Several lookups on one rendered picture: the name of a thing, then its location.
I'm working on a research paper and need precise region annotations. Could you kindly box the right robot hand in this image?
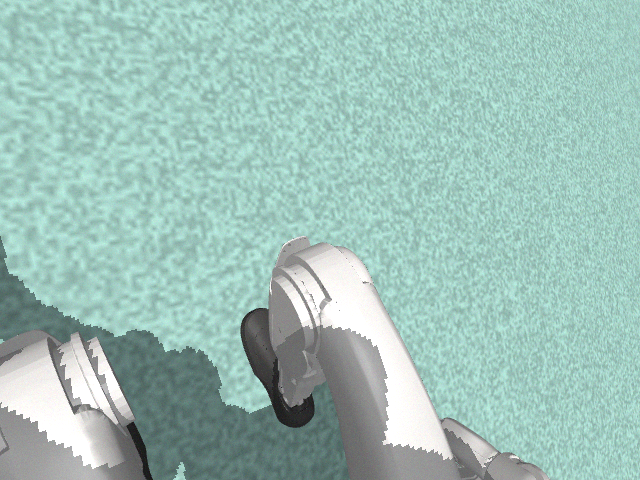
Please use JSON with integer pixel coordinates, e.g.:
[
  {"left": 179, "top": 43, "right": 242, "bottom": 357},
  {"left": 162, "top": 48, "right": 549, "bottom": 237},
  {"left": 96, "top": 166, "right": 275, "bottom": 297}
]
[{"left": 439, "top": 418, "right": 501, "bottom": 480}]

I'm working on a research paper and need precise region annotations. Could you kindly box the left robot foot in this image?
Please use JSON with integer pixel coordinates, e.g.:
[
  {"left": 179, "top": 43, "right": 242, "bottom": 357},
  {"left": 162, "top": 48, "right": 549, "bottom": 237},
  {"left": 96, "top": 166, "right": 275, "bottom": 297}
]
[{"left": 127, "top": 421, "right": 153, "bottom": 480}]

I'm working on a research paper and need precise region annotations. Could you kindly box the right robot arm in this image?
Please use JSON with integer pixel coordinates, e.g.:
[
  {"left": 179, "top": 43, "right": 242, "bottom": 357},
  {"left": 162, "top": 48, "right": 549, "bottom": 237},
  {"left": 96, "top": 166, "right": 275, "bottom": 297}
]
[{"left": 484, "top": 452, "right": 551, "bottom": 480}]

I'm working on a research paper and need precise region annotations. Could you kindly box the right robot foot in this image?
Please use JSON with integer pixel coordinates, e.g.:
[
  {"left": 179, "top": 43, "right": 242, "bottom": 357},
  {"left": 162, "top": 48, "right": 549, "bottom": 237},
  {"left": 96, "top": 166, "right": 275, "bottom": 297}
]
[{"left": 240, "top": 308, "right": 315, "bottom": 428}]

